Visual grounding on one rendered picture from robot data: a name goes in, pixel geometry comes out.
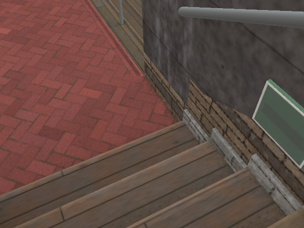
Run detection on stairs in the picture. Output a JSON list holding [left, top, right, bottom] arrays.
[[89, 0, 145, 77], [0, 121, 304, 228]]

